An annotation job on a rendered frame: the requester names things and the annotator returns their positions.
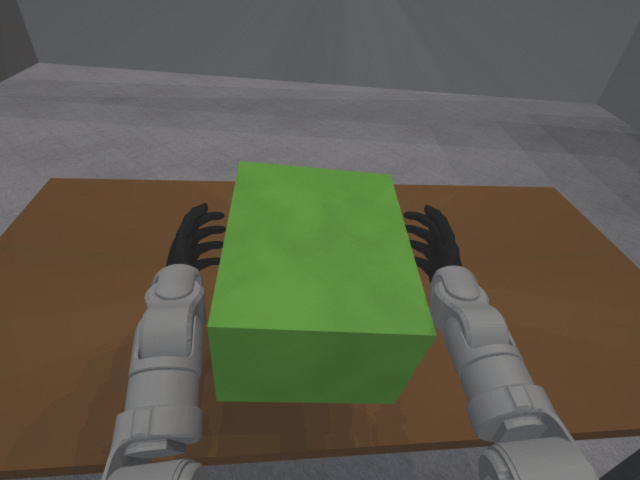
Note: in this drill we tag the right robot forearm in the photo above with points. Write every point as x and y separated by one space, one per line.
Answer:
504 403

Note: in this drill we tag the table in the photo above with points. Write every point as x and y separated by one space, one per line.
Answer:
77 261

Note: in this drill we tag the right robot upper arm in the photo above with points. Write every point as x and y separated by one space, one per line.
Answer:
550 458

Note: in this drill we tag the left robot upper arm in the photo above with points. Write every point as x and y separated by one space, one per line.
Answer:
181 469

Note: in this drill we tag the robot right hand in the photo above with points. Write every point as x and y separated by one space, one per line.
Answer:
442 250

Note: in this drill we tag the left robot forearm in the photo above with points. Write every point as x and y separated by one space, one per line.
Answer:
161 414

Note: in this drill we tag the carton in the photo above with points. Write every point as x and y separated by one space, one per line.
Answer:
318 298

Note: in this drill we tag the robot left hand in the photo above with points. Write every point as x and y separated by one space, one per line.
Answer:
185 248

